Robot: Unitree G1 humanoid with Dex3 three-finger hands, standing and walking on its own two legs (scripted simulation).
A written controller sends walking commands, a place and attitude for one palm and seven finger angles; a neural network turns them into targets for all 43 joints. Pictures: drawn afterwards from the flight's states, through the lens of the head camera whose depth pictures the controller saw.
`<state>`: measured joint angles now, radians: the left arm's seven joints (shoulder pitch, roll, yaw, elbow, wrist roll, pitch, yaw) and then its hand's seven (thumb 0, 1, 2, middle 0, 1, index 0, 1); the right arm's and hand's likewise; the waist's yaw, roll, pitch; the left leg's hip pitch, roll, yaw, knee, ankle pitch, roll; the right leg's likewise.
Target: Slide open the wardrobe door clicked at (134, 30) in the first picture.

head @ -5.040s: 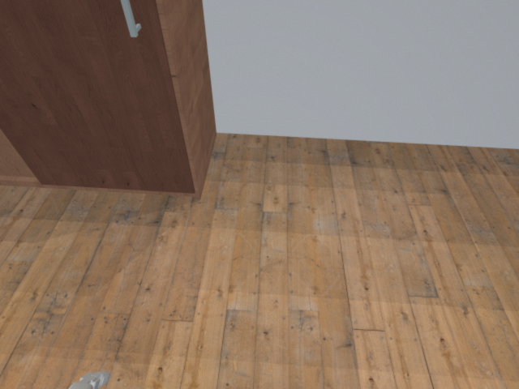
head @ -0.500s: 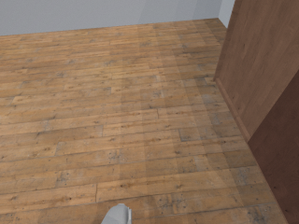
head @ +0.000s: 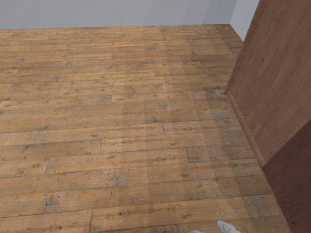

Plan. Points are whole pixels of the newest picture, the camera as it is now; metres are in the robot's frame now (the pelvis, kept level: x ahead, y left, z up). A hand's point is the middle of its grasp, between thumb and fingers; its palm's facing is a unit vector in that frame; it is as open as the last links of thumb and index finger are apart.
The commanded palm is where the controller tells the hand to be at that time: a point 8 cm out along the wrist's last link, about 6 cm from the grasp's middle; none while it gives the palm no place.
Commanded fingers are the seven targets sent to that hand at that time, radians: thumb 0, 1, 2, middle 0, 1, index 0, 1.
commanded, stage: turn to face it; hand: right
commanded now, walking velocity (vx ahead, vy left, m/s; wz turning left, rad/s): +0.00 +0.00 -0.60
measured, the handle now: out of the picture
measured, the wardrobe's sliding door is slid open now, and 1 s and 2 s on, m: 0.00 0.00 0.00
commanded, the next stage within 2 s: none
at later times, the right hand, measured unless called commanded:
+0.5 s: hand out of the picture +0.04 -0.26 -0.15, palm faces +0.30 +0.91 -0.29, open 7.4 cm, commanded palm none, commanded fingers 0.00 -0.90 -0.90 0.20 0.30 0.20 0.30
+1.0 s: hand out of the picture -0.10 -0.17 -0.16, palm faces +0.60 +0.76 -0.24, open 7.4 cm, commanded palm none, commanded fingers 0.00 -0.90 -0.90 0.20 0.30 0.20 0.30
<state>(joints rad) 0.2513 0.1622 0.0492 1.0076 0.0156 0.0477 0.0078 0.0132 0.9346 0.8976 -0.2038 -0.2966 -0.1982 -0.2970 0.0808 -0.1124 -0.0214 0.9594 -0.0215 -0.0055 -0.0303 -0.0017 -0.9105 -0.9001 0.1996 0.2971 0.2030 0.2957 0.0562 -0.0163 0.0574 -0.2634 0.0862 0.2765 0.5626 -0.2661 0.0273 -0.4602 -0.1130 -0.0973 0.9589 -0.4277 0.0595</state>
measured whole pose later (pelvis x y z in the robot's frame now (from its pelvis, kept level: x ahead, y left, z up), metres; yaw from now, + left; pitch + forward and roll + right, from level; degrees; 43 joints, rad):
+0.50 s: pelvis +0.01 -0.02 +0.01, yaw -16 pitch +1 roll +2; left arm 0.22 0.21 0.06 0.93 0.02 0.03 -0.01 0.00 0.90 0.90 -0.21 -0.30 -0.20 -0.30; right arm 0.16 -0.27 -0.08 0.93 -0.01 0.06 -0.03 0.01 -0.91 -0.90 0.19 0.30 0.20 0.29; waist 0.03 -0.02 0.05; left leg -0.42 0.06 -0.01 0.92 -0.42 -0.10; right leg -0.33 0.04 0.04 0.45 -0.13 -0.05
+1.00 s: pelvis -0.02 +0.02 +0.00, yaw -38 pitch +0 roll -1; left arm 0.15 0.27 0.08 0.93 0.01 0.08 -0.03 0.00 0.91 0.90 -0.20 -0.30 -0.20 -0.30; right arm 0.23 -0.21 -0.04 0.90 -0.03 0.02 -0.02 0.01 -0.90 -0.90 0.20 0.30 0.20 0.30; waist -0.01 0.02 0.09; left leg -0.25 0.19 0.23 0.59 -0.33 -0.05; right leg -0.32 -0.04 -0.08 0.70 -0.40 0.07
